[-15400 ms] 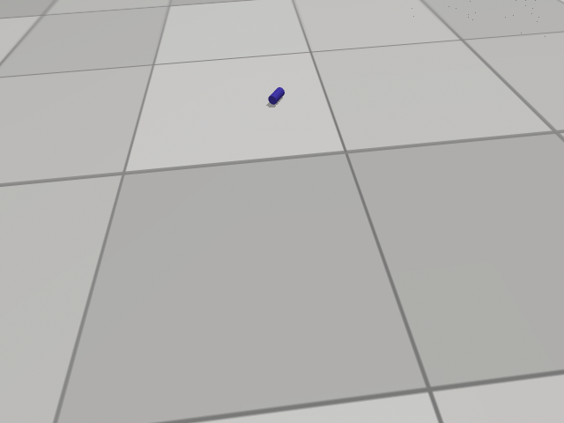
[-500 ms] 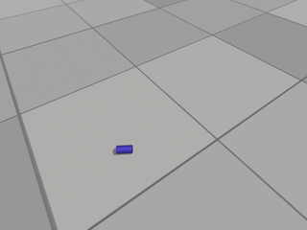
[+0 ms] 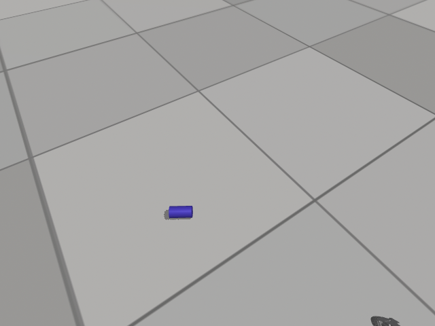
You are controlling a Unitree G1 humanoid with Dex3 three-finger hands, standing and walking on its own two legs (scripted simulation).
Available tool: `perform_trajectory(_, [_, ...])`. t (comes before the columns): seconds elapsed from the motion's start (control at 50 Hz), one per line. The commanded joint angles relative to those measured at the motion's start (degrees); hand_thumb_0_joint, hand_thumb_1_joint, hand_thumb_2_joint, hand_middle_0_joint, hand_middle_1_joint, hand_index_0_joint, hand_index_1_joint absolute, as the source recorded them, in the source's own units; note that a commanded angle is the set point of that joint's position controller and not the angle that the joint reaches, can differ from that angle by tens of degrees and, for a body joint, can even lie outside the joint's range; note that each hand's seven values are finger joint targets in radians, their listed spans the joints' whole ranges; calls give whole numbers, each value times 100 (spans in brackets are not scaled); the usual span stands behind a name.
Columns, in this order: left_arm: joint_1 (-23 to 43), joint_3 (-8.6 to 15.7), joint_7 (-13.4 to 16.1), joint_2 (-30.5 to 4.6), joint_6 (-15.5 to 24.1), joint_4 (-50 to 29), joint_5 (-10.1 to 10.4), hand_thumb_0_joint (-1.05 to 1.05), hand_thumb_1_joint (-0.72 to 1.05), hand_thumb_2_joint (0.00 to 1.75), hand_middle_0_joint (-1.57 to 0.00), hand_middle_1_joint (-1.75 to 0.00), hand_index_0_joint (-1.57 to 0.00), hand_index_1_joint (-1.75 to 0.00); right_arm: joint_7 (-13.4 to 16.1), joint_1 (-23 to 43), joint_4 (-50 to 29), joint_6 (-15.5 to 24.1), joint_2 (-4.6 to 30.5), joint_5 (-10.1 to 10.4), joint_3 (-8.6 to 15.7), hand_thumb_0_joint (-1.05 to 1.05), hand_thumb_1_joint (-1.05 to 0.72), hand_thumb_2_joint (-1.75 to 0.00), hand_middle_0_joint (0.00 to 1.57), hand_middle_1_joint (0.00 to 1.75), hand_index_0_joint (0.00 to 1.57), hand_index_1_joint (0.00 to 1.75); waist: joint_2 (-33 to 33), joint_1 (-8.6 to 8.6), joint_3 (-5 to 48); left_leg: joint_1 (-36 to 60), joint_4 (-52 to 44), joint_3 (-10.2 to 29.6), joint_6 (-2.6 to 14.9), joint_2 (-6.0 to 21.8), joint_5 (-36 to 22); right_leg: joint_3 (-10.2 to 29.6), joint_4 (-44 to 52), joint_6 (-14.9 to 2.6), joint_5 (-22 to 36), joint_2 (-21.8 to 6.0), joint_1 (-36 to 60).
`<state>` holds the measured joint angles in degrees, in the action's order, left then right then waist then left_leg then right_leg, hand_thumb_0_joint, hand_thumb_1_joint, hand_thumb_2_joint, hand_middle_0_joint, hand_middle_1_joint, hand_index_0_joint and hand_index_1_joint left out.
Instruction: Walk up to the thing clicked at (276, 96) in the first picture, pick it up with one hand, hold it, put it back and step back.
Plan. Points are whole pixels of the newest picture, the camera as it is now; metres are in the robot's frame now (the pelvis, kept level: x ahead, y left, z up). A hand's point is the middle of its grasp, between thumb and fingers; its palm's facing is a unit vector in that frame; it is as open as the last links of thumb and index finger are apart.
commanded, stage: walk up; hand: left
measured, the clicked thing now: (180, 211) +0.77 +0.22 -0.74
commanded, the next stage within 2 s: stand in 0.22 s
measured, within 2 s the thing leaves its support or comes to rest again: neither
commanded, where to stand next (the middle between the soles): +0.38 -0.01 m, yaw +0 degrees
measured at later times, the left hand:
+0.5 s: hand out of the picture +0.08 +0.24 -0.14, palm faces -0.04 -0.94 -0.33, open 7.4 cm
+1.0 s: hand out of the picture +0.04 +0.24 -0.15, palm faces -0.06 -0.94 -0.33, open 7.4 cm
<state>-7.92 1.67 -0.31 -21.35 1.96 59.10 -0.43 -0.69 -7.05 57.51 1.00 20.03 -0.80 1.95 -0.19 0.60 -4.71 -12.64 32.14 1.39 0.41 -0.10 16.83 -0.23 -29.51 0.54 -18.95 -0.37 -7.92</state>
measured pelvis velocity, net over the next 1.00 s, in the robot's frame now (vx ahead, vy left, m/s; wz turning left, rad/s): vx -0.03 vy -0.01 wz -0.01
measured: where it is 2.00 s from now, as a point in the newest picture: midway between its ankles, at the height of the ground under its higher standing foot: outside the picture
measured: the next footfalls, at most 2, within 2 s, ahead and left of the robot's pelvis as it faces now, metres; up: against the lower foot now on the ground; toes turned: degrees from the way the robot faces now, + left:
left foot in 1.72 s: +0.26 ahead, +0.11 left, +0.00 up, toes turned +3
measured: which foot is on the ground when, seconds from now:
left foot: down 0.00-1.00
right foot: down 0.00-1.00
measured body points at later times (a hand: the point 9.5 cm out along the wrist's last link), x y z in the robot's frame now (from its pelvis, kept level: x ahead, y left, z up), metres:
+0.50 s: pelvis -0.02 -0.01 +0.01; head +0.00 -0.01 +0.46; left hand +0.08 +0.29 -0.12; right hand +0.08 -0.30 -0.12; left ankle +0.01 +0.12 -0.73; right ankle -0.03 -0.13 -0.73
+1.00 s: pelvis -0.03 -0.01 +0.01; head -0.02 -0.01 +0.46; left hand +0.04 +0.29 -0.12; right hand +0.01 -0.31 -0.12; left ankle +0.01 +0.12 -0.73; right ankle -0.03 -0.13 -0.73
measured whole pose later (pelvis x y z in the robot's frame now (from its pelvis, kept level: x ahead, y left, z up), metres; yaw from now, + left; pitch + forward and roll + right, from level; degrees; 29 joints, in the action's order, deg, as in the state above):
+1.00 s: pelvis -0.03 -0.01 +0.01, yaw -1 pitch -2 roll +0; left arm -7.0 -0.2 -0.9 -20.2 0.8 65.7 -0.5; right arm -0.8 -8.2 66.7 0.4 20.1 -0.8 0.5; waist 0.0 -0.9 -3.3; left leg -9.4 18.4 0.8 -0.5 0.4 6.9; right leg 0.4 -18.3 0.3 -10.1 0.0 -6.2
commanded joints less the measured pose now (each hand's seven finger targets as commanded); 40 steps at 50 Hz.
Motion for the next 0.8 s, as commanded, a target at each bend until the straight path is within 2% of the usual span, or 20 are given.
perform_trajectory(0.0, [165, 307, 123, -1357, 110, -389, -3, 0, 90, 90, -20, -30, -20, -30, 72, 270, -379, 117, 1182, 6, 294, 0, -90, -90, 20, 30, 20, 30, -136, -9, 591, -24, -150, 373, 340, 396, -1248, 788, 353, -604, 1464, -763, 112])
perform_trajectory(0.02, [194, 298, 123, -1368, 110, -405, -15, 0, 90, 90, -20, -30, -20, -30, 62, 306, -368, 114, 1194, -4, 293, 0, -90, -90, 20, 30, 20, 30, -113, -12, 527, 22, -222, 404, 357, 406, -1144, 803, 367, -603, 1315, -770, -2])
perform_trajectory(0.08, [290, 277, 118, -1290, 106, -386, -7, 0, 90, 90, -20, -30, -20, -30, 49, 324, -296, 132, 1254, -6, 297, 0, -90, -90, 20, 30, 20, 30, 21, -23, 501, 216, -461, 631, 446, 566, -1492, 531, 147, -461, 1383, -533, -168])
perform_trajectory(0.14, [322, 253, 109, -1169, 91, -351, 0, 0, 90, 90, -20, -30, -20, -30, 63, 270, -229, 151, 1348, 12, 304, 0, -90, -90, 20, 30, 20, 30, 283, -39, 726, 584, -723, 1035, 651, 928, -2128, 226, -145, -294, 1349, -303, -182])
perform_trajectory(0.18, [242, 238, 109, -1110, 89, -308, 26, 0, 90, 90, -20, -30, -20, -30, 81, 366, -220, 146, 1374, 25, 307, 0, -90, -90, 20, 30, 20, 30, 490, 15, 829, 781, -743, 1036, 685, 1008, -2560, 179, -134, -257, 1302, -263, -194])
perform_trajectory(0.2, [231, 116, 111, -934, 42, -141, 70, 0, 90, 90, -20, -30, -20, -30, 113, 623, -169, 147, 1370, 24, 246, 0, -90, -90, 20, 30, 20, 30, 453, 43, 732, 635, -715, 920, 529, 1020, -3220, 503, 436, -199, 2055, -507, 77])
perform_trajectory(0.22, [271, 135, 110, -1052, 47, -139, 62, 0, 90, 90, -20, -30, -20, -30, 126, 546, -156, 138, 1278, 58, 221, 0, -90, -90, 20, 30, 20, 30, 304, -20, 826, 661, -653, 646, 345, 814, -3402, 546, 586, -214, 2602, -601, 363])
perform_trajectory(0.24, [340, 133, 116, -1117, 42, -122, 53, 0, 90, 90, -20, -30, -20, -30, 137, 531, -96, 119, 1211, 80, 191, 0, -90, -90, 20, 30, 20, 30, 262, -68, 804, 805, -745, 530, 245, 689, -3196, 552, 627, -233, 2783, -613, 278])
perform_trajectory(0.3, [439, 114, 119, -1120, 19, -22, 43, 0, 90, 90, -20, -30, -20, -30, 144, 561, 32, 106, 1219, 90, 153, 0, -90, -90, 20, 30, 20, 30, 112, -61, 935, 972, -985, 479, 175, 708, -3038, 491, 815, -207, 2807, -645, 534])
perform_trajectory(0.36, [463, 82, 112, -1105, 21, 99, 31, 0, 90, 90, -20, -30, -20, -30, 124, 637, 126, 80, 1138, 99, 113, 0, -90, -90, 20, 30, 20, 30, -7, -87, 893, 1077, -1214, 477, 143, 718, -2516, 499, 1109, -190, 2350, -657, 468])
perform_trajectory(0.4, [529, 85, 99, -1128, 26, 135, 31, 0, 90, 90, -20, -30, -20, -30, 108, 608, 211, 81, 1139, 81, 90, 0, -90, -90, 20, 30, 20, 30, -28, -88, 796, 922, -1407, 466, 122, 699, -1952, 538, 1269, -177, 1885, -665, 490])
perform_trajectory(0.42, [528, 67, 100, -1091, 30, 169, 21, 0, 90, 90, -20, -30, -20, -30, 95, 716, 228, 86, 1141, 83, 92, 0, -90, -90, 20, 30, 20, 30, -16, -57, 729, 936, -1445, 497, 105, 705, -1981, 532, 1336, -170, 1891, -671, 418])
perform_trajectory(0.46, [578, 65, 96, -1122, 49, 203, 15, 0, 90, 90, -20, -30, -20, -30, 82, 671, 279, 78, 1136, 73, 81, 0, -90, -90, 20, 30, 20, 30, -99, -99, 666, 845, -1546, 475, 87, 686, -1574, 575, 1483, -150, 1572, -687, 376])
perform_trajectory(0.5, [580, 67, 89, -1119, 49, 227, 7, 0, 90, 90, -20, -30, -20, -30, 72, 619, 341, 82, 1149, 51, 71, 0, -90, -90, 20, 30, 20, 30, -24, -91, 532, 664, -1677, 487, 64, 657, -1043, 603, 1594, -145, 1086, -682, 295])
perform_trajectory(0.54, [605, 67, 81, -1125, 49, 254, -4, 0, 90, 90, -20, -30, -20, -30, 60, 653, 367, 91, 1109, 47, 66, 0, -90, -90, 20, 30, 20, 30, -81, -81, 490, 711, -1709, 498, 52, 657, -970, 621, 1646, -162, 892, -693, 129])
perform_trajectory(0.62, [596, 72, 70, -1126, 71, 275, 5, 0, 90, 90, -20, -30, -20, -30, 47, 555, 452, 118, 1144, 39, 65, 0, -90, -90, 20, 30, 20, 30, -12, -89, 469, 643, -1739, 511, 48, 660, -921, 645, 1679, -165, 865, -699, 109])
perform_trajectory(0.66, [592, 71, 61, -1119, 62, 292, 6, 0, 90, 90, -20, -30, -20, -30, 44, 485, 495, 121, 1175, 21, 66, 0, -90, -90, 20, 30, 20, 30, 45, -91, 353, 497, -1799, 532, 37, 654, -669, 651, 1730, -159, 527, -669, 31])
perform_trajectory(0.74, [522, 74, 51, -1134, 37, 283, -16, 0, 90, 90, -20, -30, -20, -30, 43, 412, 508, 106, 1170, 24, 70, 0, -90, -90, 20, 30, 20, 30, -10, -86, 392, 455, -1789, 565, 62, 665, -397, 678, 1752, -179, 201, -661, -86])
perform_trajectory(0.78, [498, 67, 49, -1125, 37, 278, -16, 0, 90, 90, -20, -30, -20, -30, 46, 392, 498, 108, 1199, 20, 79, 0, -90, -90, 20, 30, 20, 30, -18, -98, 516, 560, -1749, 569, 70, 695, -558, 671, 1693, -193, 363, -664, -72])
